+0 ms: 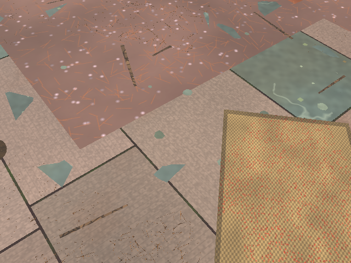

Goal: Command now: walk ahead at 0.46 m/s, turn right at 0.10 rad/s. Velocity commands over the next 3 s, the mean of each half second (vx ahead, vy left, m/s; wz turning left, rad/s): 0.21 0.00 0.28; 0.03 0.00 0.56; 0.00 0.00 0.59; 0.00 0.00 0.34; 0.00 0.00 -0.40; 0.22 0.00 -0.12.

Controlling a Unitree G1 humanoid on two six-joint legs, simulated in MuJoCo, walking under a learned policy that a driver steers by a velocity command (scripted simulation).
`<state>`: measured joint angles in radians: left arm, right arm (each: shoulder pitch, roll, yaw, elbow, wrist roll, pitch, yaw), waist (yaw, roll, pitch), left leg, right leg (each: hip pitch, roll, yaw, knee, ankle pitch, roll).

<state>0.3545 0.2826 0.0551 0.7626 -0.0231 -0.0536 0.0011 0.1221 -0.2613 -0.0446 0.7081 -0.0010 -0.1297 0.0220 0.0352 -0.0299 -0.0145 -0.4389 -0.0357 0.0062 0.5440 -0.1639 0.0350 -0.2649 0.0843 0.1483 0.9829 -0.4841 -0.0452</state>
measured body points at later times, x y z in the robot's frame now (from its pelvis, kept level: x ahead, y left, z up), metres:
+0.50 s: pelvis +0.15 -0.01 +0.01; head +0.19 -0.02 +0.46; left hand +0.29 +0.27 -0.07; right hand +0.31 -0.28 -0.11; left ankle +0.08 +0.10 -0.65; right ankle +0.24 -0.11 -0.73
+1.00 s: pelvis +0.14 +0.04 +0.02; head +0.15 +0.09 +0.46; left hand +0.13 +0.36 -0.10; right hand +0.40 -0.14 -0.06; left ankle +0.11 +0.12 -0.73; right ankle +0.22 -0.10 -0.64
